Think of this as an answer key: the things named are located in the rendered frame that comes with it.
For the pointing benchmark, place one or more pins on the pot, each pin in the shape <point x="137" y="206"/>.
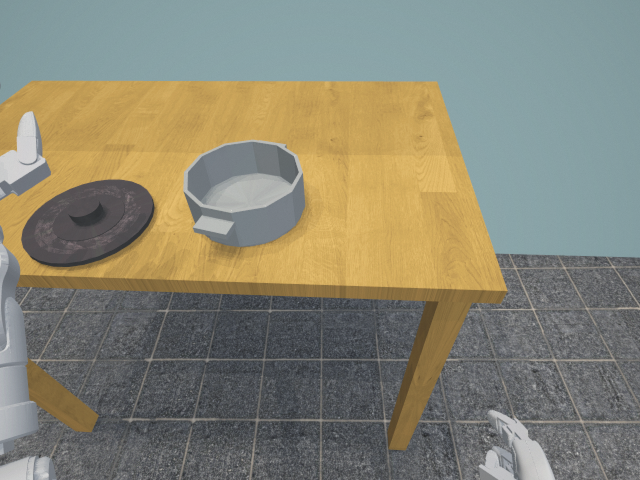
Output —
<point x="245" y="193"/>

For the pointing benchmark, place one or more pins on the lid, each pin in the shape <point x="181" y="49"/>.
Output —
<point x="50" y="237"/>

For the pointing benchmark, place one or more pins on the left robot upper arm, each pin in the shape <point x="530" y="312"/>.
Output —
<point x="29" y="468"/>

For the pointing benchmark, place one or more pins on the knob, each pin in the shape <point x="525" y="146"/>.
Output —
<point x="85" y="210"/>

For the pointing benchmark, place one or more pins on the left robot hand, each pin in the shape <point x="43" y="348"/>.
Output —
<point x="21" y="170"/>

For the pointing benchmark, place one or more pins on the table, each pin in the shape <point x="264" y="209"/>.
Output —
<point x="390" y="211"/>

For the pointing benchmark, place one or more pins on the right robot hand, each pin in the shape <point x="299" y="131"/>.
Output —
<point x="527" y="461"/>

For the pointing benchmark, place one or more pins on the robot left forearm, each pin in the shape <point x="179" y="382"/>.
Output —
<point x="18" y="415"/>

